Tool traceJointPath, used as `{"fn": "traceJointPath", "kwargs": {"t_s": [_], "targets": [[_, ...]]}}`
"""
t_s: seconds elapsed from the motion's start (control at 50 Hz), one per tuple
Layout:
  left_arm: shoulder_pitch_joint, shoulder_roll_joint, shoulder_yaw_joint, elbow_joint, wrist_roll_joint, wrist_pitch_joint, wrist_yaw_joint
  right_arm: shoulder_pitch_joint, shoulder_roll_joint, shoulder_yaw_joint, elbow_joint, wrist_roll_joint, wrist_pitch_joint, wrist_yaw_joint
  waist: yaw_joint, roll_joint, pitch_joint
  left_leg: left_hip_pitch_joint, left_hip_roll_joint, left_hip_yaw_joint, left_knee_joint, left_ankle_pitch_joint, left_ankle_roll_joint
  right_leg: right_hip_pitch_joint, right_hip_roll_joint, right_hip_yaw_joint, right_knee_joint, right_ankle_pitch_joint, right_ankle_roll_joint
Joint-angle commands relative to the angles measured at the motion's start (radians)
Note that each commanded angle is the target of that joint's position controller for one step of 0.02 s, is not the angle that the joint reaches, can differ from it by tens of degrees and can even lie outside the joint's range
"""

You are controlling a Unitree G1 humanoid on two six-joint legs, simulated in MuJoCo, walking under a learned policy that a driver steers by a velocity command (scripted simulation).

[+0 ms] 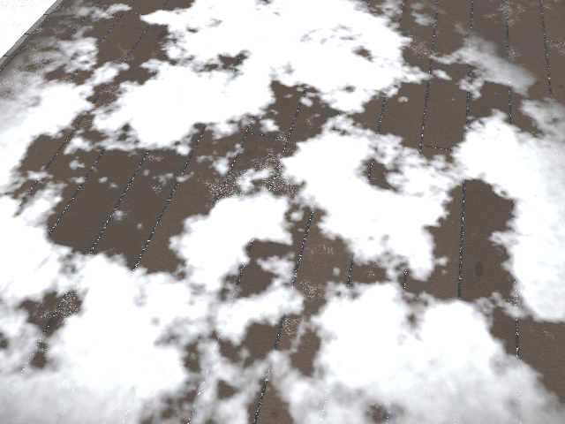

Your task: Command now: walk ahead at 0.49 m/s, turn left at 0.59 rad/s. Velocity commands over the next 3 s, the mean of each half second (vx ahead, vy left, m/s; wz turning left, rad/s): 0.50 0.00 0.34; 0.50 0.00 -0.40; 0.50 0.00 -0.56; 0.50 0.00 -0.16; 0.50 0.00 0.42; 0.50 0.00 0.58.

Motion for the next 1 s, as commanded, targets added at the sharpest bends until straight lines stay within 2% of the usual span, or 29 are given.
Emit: {"fn": "traceJointPath", "kwargs": {"t_s": [0.02,0.08,0.16,0.2,0.26,0.3,0.32,0.34,0.36,0.38,0.4,0.42,0.46,0.48,0.52,0.54,0.56,0.58,0.62,0.68,0.78,0.84,0.88,0.9,0.92,0.94,0.96,0.98,1.0], "targets": [[0.002,0.101,0.025,-0.024,-0.002,-0.020,-0.006,0.047,-0.008,-0.006,-0.082,0.004,0.012,0.002,-0.024,-0.123,-0.029,-0.139,0.110,-0.042,-0.019,0.056,0.000,0.099,-0.299,0.245,-0.263,0.030,-0.178],[0.023,0.137,0.039,-0.005,-0.004,-0.021,-0.004,-0.028,-0.021,-0.004,-0.127,-0.009,0.015,0.004,-0.014,-0.084,-0.008,-0.220,0.119,-0.045,-0.138,0.157,-0.017,0.134,-0.308,0.151,-0.278,0.135,-0.190],[0.039,0.166,0.043,0.001,-0.008,-0.005,0.001,-0.147,-0.012,0.008,-0.168,-0.009,-0.002,0.033,0.028,-0.077,0.014,-0.189,0.107,0.012,-0.384,0.353,-0.015,0.164,-0.280,0.009,-0.260,0.195,-0.160],[0.097,0.173,0.042,0.019,-0.018,0.004,-0.001,-0.230,-0.006,0.013,-0.194,-0.009,-0.007,0.044,0.066,-0.066,0.028,-0.156,0.079,0.060,-0.485,0.368,-0.006,0.189,-0.271,-0.016,-0.252,0.154,-0.144],[0.160,0.194,0.044,0.048,-0.035,0.023,-0.005,-0.304,-0.016,0.015,-0.236,-0.007,-0.008,0.057,0.086,-0.068,0.054,-0.165,0.049,0.090,-0.583,0.268,0.019,0.294,-0.309,-0.011,-0.221,0.162,-0.135],[0.140,0.224,0.049,0.058,-0.044,0.037,-0.003,-0.274,-0.047,0.004,-0.248,-0.009,-0.009,0.060,0.037,-0.118,0.040,-0.093,0.025,0.106,-0.627,0.165,0.052,0.333,-0.343,-0.005,-0.152,0.315,-0.123],[0.125,0.227,0.048,0.060,-0.044,0.044,-0.001,-0.197,-0.078,-0.013,-0.231,-0.015,-0.011,0.059,-0.021,-0.125,-0.015,0.035,-0.018,0.140,-0.673,0.174,0.074,0.336,-0.324,-0.041,-0.037,0.496,-0.099],[0.129,0.209,0.039,0.060,-0.039,0.051,0.003,-0.033,-0.124,-0.043,-0.176,-0.016,-0.009,0.053,-0.098,-0.110,-0.111,0.275,-0.076,0.178,-0.713,0.213,0.097,0.277,-0.274,-0.092,0.162,0.610,-0.069],[0.131,0.169,0.019,0.036,-0.016,0.047,0.007,0.148,-0.209,-0.075,-0.139,-0.018,-0.002,0.036,-0.172,-0.019,-0.228,0.592,0.050,-0.005,-0.681,0.263,0.149,0.045,-0.231,-0.115,0.462,0.396,-0.021],[0.241,0.028,-0.026,0.007,-0.003,0.023,-0.007,0.167,-0.314,-0.085,-0.134,-0.026,-0.004,0.029,-0.077,0.247,-0.345,0.884,0.334,-0.541,-0.803,0.115,0.321,-0.361,-0.048,-0.054,0.836,-0.389,0.036],[0.188,0.125,-0.006,0.030,-0.047,-0.005,-0.016,0.201,-0.215,-0.061,-0.143,-0.029,-0.014,0.030,-0.139,0.143,-0.428,0.887,0.383,-0.684,-0.908,0.092,0.340,-0.445,-0.047,0.149,0.983,-0.461,0.020],[0.100,0.166,0.009,-0.003,-0.079,-0.011,-0.019,0.149,-0.167,-0.044,-0.134,-0.035,-0.023,0.033,-0.133,0.103,-0.278,0.789,0.349,-0.496,-0.900,0.190,0.283,-0.523,-0.094,0.152,1.002,-0.385,0.003],[0.046,0.141,0.010,-0.008,-0.045,-0.001,-0.008,0.011,-0.101,-0.026,-0.141,-0.032,-0.032,0.037,-0.062,0.011,-0.150,0.531,0.270,-0.260,-0.933,0.333,0.217,-0.446,-0.173,0.151,0.870,-0.233,0.000],[0.077,0.132,0.014,0.001,-0.040,0.017,-0.008,-0.028,-0.073,-0.018,-0.143,-0.039,-0.040,0.039,-0.023,0.022,-0.123,0.445,0.247,-0.195,-0.981,0.344,0.205,-0.381,-0.193,0.165,0.842,-0.183,0.001],[0.123,0.094,0.012,0.015,-0.044,0.047,-0.007,-0.050,-0.072,-0.022,-0.126,-0.041,-0.061,0.039,0.013,0.027,-0.094,0.369,0.243,-0.113,-1.043,0.394,0.211,-0.329,-0.187,0.178,0.801,-0.144,0.015],[0.111,0.085,0.012,0.012,-0.043,0.058,-0.005,-0.049,-0.073,-0.024,-0.113,-0.041,-0.070,0.036,0.016,0.016,-0.067,0.351,0.236,-0.066,-1.068,0.405,0.204,-0.345,-0.184,0.187,0.773,-0.113,0.022],[0.095,0.086,0.019,0.017,-0.043,0.071,0.002,-0.047,-0.049,-0.021,-0.101,-0.048,-0.071,0.030,0.013,-0.016,-0.048,0.367,0.190,-0.001,-1.075,0.410,0.166,-0.382,-0.168,0.193,0.768,-0.061,0.014],[0.089,0.064,0.013,0.001,-0.042,0.072,0.001,-0.035,-0.090,-0.030,-0.091,-0.051,-0.074,0.024,0.020,0.034,-0.035,0.358,0.232,0.014,-1.090,0.444,0.185,-0.406,-0.168,0.212,0.718,-0.013,0.026],[0.042,0.069,0.015,-0.014,-0.031,0.066,-0.006,-0.022,-0.081,-0.030,-0.071,-0.048,-0.073,0.015,0.003,0.013,0.000,0.381,0.210,0.090,-1.102,0.449,0.165,-0.436,-0.157,0.217,0.594,0.097,0.036],[-0.058,0.047,0.007,-0.045,-0.026,0.060,-0.023,-0.015,-0.101,-0.034,-0.055,-0.043,-0.070,0.003,-0.032,-0.001,0.028,0.397,0.193,0.177,-1.115,0.423,0.129,-0.416,-0.139,0.147,0.412,0.231,0.026],[-0.190,0.031,-0.004,-0.123,-0.026,0.059,-0.052,0.059,-0.130,-0.046,-0.002,-0.026,-0.044,-0.007,-0.083,-0.001,0.074,0.563,0.248,0.227,-1.062,0.474,0.112,-0.475,-0.127,0.074,0.276,0.167,-0.013],[-0.183,0.054,0.008,-0.159,-0.031,0.061,-0.068,0.035,-0.157,-0.052,-0.001,-0.019,-0.021,-0.014,-0.048,0.031,0.039,0.622,0.260,0.266,-0.939,0.801,0.081,-0.394,-0.072,-0.001,0.249,0.024,-0.060],[-0.042,0.107,0.037,-0.143,-0.037,0.066,-0.066,0.009,-0.187,-0.058,-0.009,-0.016,-0.004,-0.022,0.039,0.068,-0.062,0.613,0.242,0.289,-0.715,1.112,0.054,-0.184,0.011,-0.058,0.253,-0.066,-0.108],[0.116,0.163,0.069,-0.108,-0.038,0.067,-0.055,-0.011,-0.191,-0.055,-0.015,-0.010,0.000,-0.025,0.128,0.048,-0.146,0.525,0.201,0.311,-0.499,1.081,0.020,0.054,0.053,-0.053,0.179,-0.006,-0.147],[0.254,0.259,0.102,-0.084,-0.032,0.078,-0.031,0.005,-0.156,-0.039,-0.037,-0.029,-0.011,-0.027,0.173,-0.082,-0.238,0.262,0.149,0.310,-0.175,0.697,-0.029,0.357,-0.096,0.198,0.151,0.019,-0.211],[0.219,0.349,0.111,-0.106,-0.029,0.066,-0.031,0.104,0.000,0.011,-0.095,-0.043,-0.047,-0.009,0.042,-0.326,-0.360,-0.171,-0.091,0.148,0.181,-0.234,-0.092,0.676,-0.358,0.844,0.011,-0.120,-0.437],[0.258,0.249,0.084,-0.113,-0.022,0.060,-0.032,-0.013,-0.098,-0.005,-0.103,-0.006,-0.089,0.008,0.125,-0.182,-0.419,-0.287,-0.061,-0.053,0.244,-0.230,-0.058,0.726,-0.359,0.907,-0.094,-0.178,-0.402],[0.218,0.193,0.071,-0.110,-0.021,0.052,-0.031,-0.088,-0.126,-0.011,-0.127,0.021,-0.104,0.016,0.120,-0.144,-0.276,-0.348,-0.013,-0.043,0.199,-0.141,-0.030,0.622,-0.330,0.739,-0.091,-0.117,-0.345],[0.143,0.163,0.061,-0.126,-0.032,0.048,-0.031,-0.101,-0.115,-0.007,-0.125,0.002,-0.109,0.008,0.068,-0.032,-0.187,-0.303,0.037,-0.036,0.097,-0.062,-0.022,0.457,-0.284,0.613,-0.088,-0.016,-0.302]]}}
Next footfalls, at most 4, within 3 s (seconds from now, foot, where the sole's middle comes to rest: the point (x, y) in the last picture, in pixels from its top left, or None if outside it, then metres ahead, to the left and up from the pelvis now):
0.36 left None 0.34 0.19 -0.77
0.92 right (308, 347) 0.66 -0.02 -0.77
1.40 left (260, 245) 0.97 0.11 -0.77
1.90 right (378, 213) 1.08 -0.24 -0.77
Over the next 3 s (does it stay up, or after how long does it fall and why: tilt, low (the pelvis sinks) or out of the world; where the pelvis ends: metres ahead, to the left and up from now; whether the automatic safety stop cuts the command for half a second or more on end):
stays up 1.57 -0.26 -0.01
